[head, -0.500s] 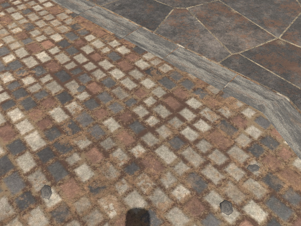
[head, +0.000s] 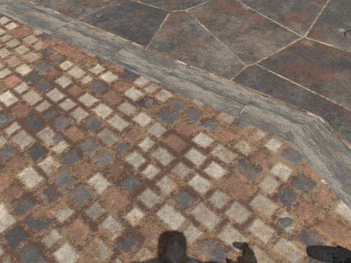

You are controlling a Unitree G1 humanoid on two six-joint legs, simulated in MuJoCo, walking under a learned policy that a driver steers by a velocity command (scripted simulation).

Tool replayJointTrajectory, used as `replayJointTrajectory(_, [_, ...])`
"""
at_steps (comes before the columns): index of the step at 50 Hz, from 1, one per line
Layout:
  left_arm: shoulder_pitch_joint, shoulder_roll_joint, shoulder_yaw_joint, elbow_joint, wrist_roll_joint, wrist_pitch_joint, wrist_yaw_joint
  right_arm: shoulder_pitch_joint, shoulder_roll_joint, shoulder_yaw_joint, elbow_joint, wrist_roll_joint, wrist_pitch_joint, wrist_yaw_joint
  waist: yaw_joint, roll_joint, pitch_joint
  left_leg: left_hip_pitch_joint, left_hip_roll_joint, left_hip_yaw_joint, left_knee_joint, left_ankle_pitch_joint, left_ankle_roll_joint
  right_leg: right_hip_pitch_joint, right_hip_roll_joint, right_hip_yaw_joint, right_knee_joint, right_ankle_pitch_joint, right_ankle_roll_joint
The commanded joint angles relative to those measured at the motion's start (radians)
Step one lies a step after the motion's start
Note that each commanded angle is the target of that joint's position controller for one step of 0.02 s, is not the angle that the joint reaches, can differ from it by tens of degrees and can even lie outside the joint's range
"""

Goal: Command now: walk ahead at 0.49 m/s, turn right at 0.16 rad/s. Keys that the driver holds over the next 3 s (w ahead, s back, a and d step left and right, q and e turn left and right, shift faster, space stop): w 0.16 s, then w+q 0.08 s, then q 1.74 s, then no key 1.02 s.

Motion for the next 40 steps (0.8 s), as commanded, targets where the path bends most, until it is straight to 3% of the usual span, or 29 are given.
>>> replayJointTrajectory(1, [0.063,0.165,0.041,-0.013,-0.002,-0.004,0.009,-0.184,-0.053,-0.002,-0.115,0.005,-0.024,0.018,0.018,-0.118,0.087,-0.012,-0.024,0.015,-0.077,0.006,0.030,-0.018,-0.277,0.096,-0.031,0.435,-0.088])
replayJointTrajectory(3, [0.065,0.176,0.045,-0.005,0.000,0.004,0.012,-0.168,-0.070,-0.005,-0.118,0.004,-0.029,0.025,-0.004,-0.127,0.069,0.017,-0.040,0.023,-0.098,-0.066,0.057,0.049,-0.298,0.099,0.028,0.582,-0.080])
replayJointTrajectory(4, [0.056,0.189,0.049,-0.006,0.002,0.009,0.014,-0.130,-0.087,-0.012,-0.110,0.001,-0.029,0.023,-0.026,-0.143,0.034,0.074,-0.065,0.042,-0.090,-0.121,0.072,0.079,-0.298,0.098,0.085,0.755,-0.072])
replayJointTrajectory(5, [0.050,0.202,0.052,-0.008,0.006,0.014,0.015,-0.068,-0.113,-0.023,-0.096,-0.001,-0.027,0.017,-0.059,-0.168,-0.022,0.161,-0.098,0.067,-0.071,-0.183,0.092,0.104,-0.292,0.095,0.173,0.962,-0.064])
replayJointTrajectory(6, [0.029,0.203,0.048,-0.011,0.009,0.022,0.012,0.063,-0.151,-0.040,-0.064,-0.002,-0.024,0.007,-0.130,-0.172,-0.113,0.340,-0.117,0.089,-0.086,-0.168,0.126,0.087,-0.261,0.068,0.335,1.093,-0.044])
replayJointTrajectory(7, [0.005,0.185,0.037,-0.027,0.015,0.023,0.010,0.242,-0.185,-0.049,-0.028,-0.016,-0.020,-0.003,-0.211,-0.157,-0.242,0.666,-0.007,-0.017,-0.027,-0.105,0.188,-0.105,-0.234,0.066,0.570,0.952,-0.023])
replayJointTrajectory(8, [0.140,0.064,0.004,-0.035,0.015,0.009,-0.002,0.384,-0.265,-0.073,0.000,-0.031,-0.017,-0.008,-0.178,0.087,-0.428,1.105,0.278,-0.491,-0.037,-0.229,0.377,-0.529,-0.056,0.031,1.024,0.384,0.059])
replayJointTrajectory(9, [0.128,0.099,0.003,-0.013,0.006,-0.013,-0.011,0.409,-0.180,-0.049,0.033,-0.002,-0.012,-0.005,-0.191,0.168,-0.495,1.170,0.333,-0.756,-0.192,-0.322,0.408,-0.675,0.021,0.124,1.176,-0.263,0.063])
replayJointTrajectory(10, [0.004,0.179,0.026,-0.058,-0.020,-0.030,-0.018,0.316,-0.147,-0.037,0.025,0.016,-0.005,-0.012,-0.183,0.122,-0.294,1.028,0.285,-0.626,-0.232,-0.438,0.345,-0.785,-0.061,0.118,1.211,-0.229,0.053])
replayJointTrajectory(11, [-0.091,0.182,0.021,-0.090,-0.025,-0.045,-0.020,0.238,-0.124,-0.029,0.005,0.010,0.001,-0.017,-0.161,0.023,-0.167,0.845,0.239,-0.508,-0.272,-0.433,0.306,-0.787,-0.111,0.084,1.152,-0.142,0.044])
replayJointTrajectory(12, [-0.136,0.167,0.022,-0.101,-0.011,-0.051,-0.018,0.186,-0.110,-0.022,-0.001,-0.001,0.003,-0.016,-0.122,-0.044,-0.064,0.674,0.203,-0.431,-0.310,-0.360,0.288,-0.762,-0.144,0.057,1.065,-0.090,0.048])
replayJointTrajectory(13, [-0.133,0.162,0.029,-0.099,0.006,-0.047,-0.013,0.154,-0.094,-0.014,-0.012,-0.018,-0.002,-0.017,-0.083,-0.042,-0.023,0.560,0.170,-0.371,-0.332,-0.187,0.275,-0.695,-0.168,0.052,1.009,-0.060,0.057])
replayJointTrajectory(14, [-0.102,0.141,0.026,-0.098,0.013,-0.040,-0.011,0.141,-0.096,-0.013,-0.014,-0.023,-0.002,-0.017,-0.053,-0.023,-0.022,0.495,0.155,-0.333,-0.342,-0.028,0.283,-0.640,-0.170,0.046,0.976,-0.061,0.075])
replayJointTrajectory(16, [-0.078,0.100,0.016,-0.106,0.024,-0.027,-0.002,0.138,-0.121,-0.019,-0.006,-0.017,-0.007,-0.022,-0.022,-0.005,-0.027,0.402,0.137,-0.232,-0.336,0.260,0.293,-0.576,-0.166,0.022,0.842,-0.060,0.118])
replayJointTrajectory(18, [-0.129,0.083,0.007,-0.131,0.030,-0.017,0.006,0.136,-0.172,-0.036,-0.006,-0.013,-0.001,-0.034,-0.024,0.010,-0.043,0.339,0.098,-0.154,-0.318,0.352,0.273,-0.521,-0.137,-0.006,0.685,0.038,0.144])
replayJointTrajectory(20, [-0.199,0.086,0.005,-0.149,0.029,-0.010,0.007,0.173,-0.192,-0.047,0.001,0.003,0.018,-0.044,-0.055,0.020,-0.079,0.330,0.058,-0.125,-0.290,0.278,0.230,-0.460,-0.096,-0.013,0.540,0.211,0.153])
replayJointTrajectory(23, [-0.286,0.105,0.009,-0.178,0.017,-0.002,0.001,0.229,-0.189,-0.049,0.016,0.019,0.049,-0.058,-0.086,0.037,-0.095,0.377,0.057,-0.181,-0.236,0.093,0.187,-0.435,-0.062,0.020,0.401,0.308,0.157])
replayJointTrajectory(26, [-0.265,0.152,0.030,-0.181,0.018,-0.007,-0.003,0.208,-0.172,-0.047,0.000,0.015,0.070,-0.073,-0.052,0.058,-0.099,0.406,0.065,-0.284,-0.133,-0.095,0.141,-0.367,-0.067,0.053,0.291,0.304,0.137])
replayJointTrajectory(27, [-0.230,0.164,0.037,-0.172,0.026,-0.014,-0.003,0.191,-0.151,-0.042,-0.012,0.014,0.074,-0.075,-0.030,0.052,-0.102,0.389,0.032,-0.291,-0.063,-0.153,0.111,-0.304,-0.081,0.044,0.233,0.349,0.115])
replayJointTrajectory(28, [-0.190,0.205,0.047,-0.174,0.040,-0.020,0.004,0.214,-0.096,-0.026,-0.026,0.004,0.073,-0.073,-0.028,-0.021,-0.149,0.339,-0.038,-0.257,0.084,-0.302,0.064,-0.189,-0.196,0.113,0.201,0.508,0.065])
replayJointTrajectory(29, [-0.169,0.244,0.050,-0.194,0.053,-0.010,0.016,0.338,-0.030,-0.009,-0.022,-0.023,0.069,-0.068,-0.077,-0.250,-0.236,0.162,-0.144,-0.154,0.352,-0.807,0.003,0.025,-0.426,0.299,0.276,0.896,-0.039])
replayJointTrajectory(30, [-0.152,0.244,0.052,-0.189,0.051,0.011,0.007,0.450,-0.078,-0.012,-0.027,0.004,0.069,-0.066,-0.104,-0.394,-0.345,0.064,-0.139,-0.119,0.543,-0.905,-0.020,0.071,-0.562,0.532,0.213,0.752,-0.169])
replayJointTrajectory(31, [-0.195,0.191,0.042,-0.211,0.038,0.021,0.005,0.410,-0.163,-0.036,-0.013,0.014,0.085,-0.073,-0.085,-0.266,-0.286,0.022,-0.088,-0.122,0.647,-0.809,-0.048,0.015,-0.493,0.500,0.168,0.518,-0.163])
replayJointTrajectory(32, [-0.233,0.152,0.030,-0.213,0.035,0.028,0.006,0.330,-0.187,-0.048,-0.023,0.015,0.106,-0.081,-0.069,-0.196,-0.209,-0.014,-0.064,-0.101,0.682,-0.732,-0.063,-0.059,-0.435,0.381,0.158,0.377,-0.127])
replayJointTrajectory(33, [-0.276,0.139,0.022,-0.218,0.037,0.034,0.007,0.306,-0.182,-0.053,-0.023,0.015,0.129,-0.090,-0.077,-0.164,-0.165,0.003,-0.039,-0.096,0.698,-0.681,-0.078,-0.145,-0.392,0.299,0.135,0.303,-0.112])
replayJointTrajectory(36, [-0.328,0.151,0.026,-0.207,0.050,0.042,0.017,0.298,-0.135,-0.050,-0.052,0.011,0.154,-0.092,-0.097,-0.212,-0.100,0.102,-0.027,-0.041,0.661,-0.570,-0.097,-0.313,-0.323,0.125,0.067,0.254,-0.118])
replayJointTrajectory(40, [-0.308,0.162,0.036,-0.187,0.037,0.047,0.032,0.228,-0.097,-0.036,-0.102,0.002,0.150,-0.079,-0.068,-0.189,-0.128,0.132,0.007,-0.026,0.474,-0.530,-0.090,-0.246,-0.365,0.064,0.066,0.309,-0.152])
Next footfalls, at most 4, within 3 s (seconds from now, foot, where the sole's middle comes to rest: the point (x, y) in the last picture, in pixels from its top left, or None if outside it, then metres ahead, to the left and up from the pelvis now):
0.14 left None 0.29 0.11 -0.78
0.56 right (235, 257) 0.50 -0.11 -0.78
0.98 left None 0.35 0.12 -0.78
1.46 right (223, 259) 0.49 -0.06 -0.78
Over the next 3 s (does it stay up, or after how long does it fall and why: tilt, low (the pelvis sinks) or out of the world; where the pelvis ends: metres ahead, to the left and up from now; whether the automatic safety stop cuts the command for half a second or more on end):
stays up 0.38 0.02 -0.01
